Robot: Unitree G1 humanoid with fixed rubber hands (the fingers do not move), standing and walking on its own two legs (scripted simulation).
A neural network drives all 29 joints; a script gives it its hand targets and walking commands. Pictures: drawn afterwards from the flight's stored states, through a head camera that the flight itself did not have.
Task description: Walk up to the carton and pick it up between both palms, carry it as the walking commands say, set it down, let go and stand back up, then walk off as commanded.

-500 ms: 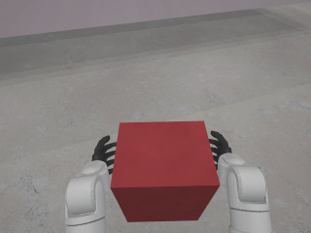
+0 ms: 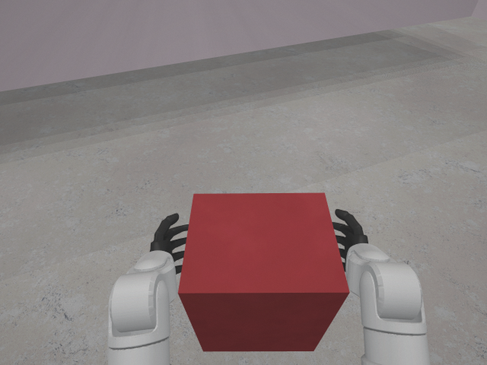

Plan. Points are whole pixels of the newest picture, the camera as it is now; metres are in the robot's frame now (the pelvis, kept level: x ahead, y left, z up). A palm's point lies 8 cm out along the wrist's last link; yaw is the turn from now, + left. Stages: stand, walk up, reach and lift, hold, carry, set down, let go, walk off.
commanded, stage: carry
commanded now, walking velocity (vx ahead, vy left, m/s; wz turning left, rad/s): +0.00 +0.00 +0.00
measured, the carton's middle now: (258, 279) +0.27 +0.00 +0.02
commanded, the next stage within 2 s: none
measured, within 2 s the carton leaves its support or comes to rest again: neither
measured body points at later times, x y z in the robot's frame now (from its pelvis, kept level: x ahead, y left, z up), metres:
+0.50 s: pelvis +0.00 -0.02 +0.00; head -0.02 -0.01 +0.45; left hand +0.28 +0.13 +0.08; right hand +0.27 -0.17 +0.08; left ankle +0.07 +0.08 -0.73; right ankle +0.00 -0.11 -0.73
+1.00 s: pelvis -0.01 -0.03 -0.01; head -0.01 -0.02 +0.44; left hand +0.28 +0.12 +0.07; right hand +0.28 -0.18 +0.07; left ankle +0.07 +0.08 -0.73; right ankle +0.00 -0.11 -0.73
